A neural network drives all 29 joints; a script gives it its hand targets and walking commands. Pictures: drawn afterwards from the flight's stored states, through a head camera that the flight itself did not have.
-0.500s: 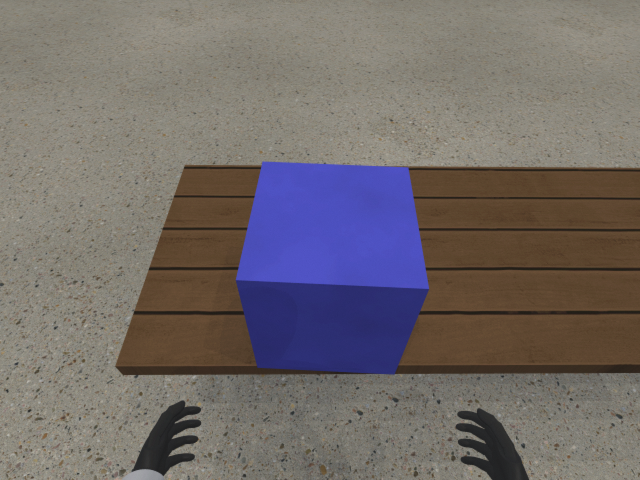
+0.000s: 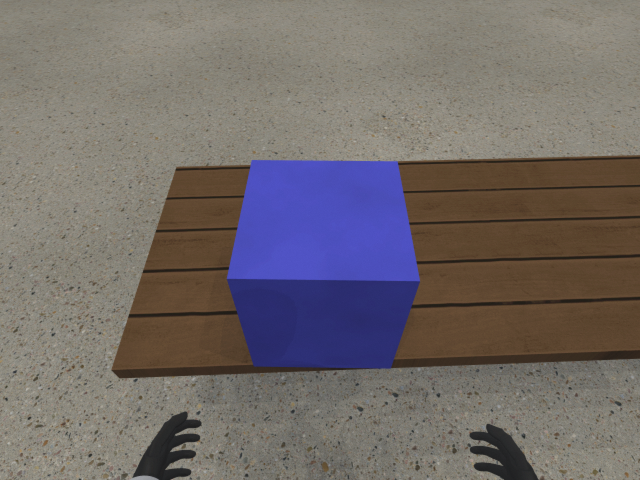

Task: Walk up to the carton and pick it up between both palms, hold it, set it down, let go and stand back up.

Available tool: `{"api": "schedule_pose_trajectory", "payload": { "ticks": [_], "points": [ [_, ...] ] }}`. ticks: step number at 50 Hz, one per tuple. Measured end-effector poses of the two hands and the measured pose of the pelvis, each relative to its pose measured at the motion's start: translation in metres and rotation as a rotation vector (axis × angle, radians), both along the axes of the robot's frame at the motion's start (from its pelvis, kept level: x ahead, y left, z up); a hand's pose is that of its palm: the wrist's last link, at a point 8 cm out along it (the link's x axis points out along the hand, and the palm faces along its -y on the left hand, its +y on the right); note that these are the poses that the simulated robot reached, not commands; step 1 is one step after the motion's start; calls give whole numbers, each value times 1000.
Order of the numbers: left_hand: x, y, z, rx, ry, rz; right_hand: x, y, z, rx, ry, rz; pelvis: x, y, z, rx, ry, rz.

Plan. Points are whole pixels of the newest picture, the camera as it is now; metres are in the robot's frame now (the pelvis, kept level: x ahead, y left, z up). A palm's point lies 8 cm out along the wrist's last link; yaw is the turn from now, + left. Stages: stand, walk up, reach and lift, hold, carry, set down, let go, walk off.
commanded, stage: stand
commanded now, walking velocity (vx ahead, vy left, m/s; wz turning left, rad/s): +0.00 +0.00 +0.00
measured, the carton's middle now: (323, 267) +0.44 +0.03 -0.05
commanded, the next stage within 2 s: none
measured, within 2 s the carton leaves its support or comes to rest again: neither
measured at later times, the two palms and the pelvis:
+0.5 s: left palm out of the picture +0.03 +0.25 -0.13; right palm out of the picture -0.04 -0.24 -0.13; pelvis -0.02 +0.01 +0.00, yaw -4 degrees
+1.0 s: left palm out of the picture -0.01 +0.23 -0.15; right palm out of the picture -0.06 -0.19 -0.15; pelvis -0.01 +0.02 +0.00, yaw -5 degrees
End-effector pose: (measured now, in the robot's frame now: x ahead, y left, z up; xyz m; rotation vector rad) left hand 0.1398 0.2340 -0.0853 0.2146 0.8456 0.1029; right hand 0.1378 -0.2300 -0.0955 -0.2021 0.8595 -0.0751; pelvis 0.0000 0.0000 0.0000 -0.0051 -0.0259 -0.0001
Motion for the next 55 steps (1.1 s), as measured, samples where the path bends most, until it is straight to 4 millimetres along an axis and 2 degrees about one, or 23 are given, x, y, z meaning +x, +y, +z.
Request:
{"api": "schedule_pose_trajectory", "payload": {
  "ticks": [4,10,16,22,30,39,47,55],
  "points": [
    [-20,7,-11,13,48,0,-24,-20,-12,-29,94,-77,-1,1,-5,-2,5,-17],
    [-59,13,-27,17,170,11,-79,-37,-23,-54,224,-152,-6,3,-5,-2,13,-36],
    [-87,12,-36,3,258,20,-132,-33,-31,-52,345,-196,-12,5,-3,1,18,-50],
    [-101,11,-40,-2,305,30,-164,-21,-36,-29,412,-228,-15,8,-1,3,11,-61],
    [-116,13,-46,-5,365,40,-185,-4,-42,-3,466,-256,-18,13,1,4,6,-75],
    [-137,7,-53,-22,464,48,-200,20,-49,38,534,-269,-17,19,1,8,1,-84],
    [-147,1,-59,-37,522,51,-202,32,-52,55,557,-280,-13,23,1,8,-9,-90],
    [-148,-1,-63,-44,552,46,-200,40,-53,59,565,-286,-10,26,0,8,-16,-93]
  ]
}}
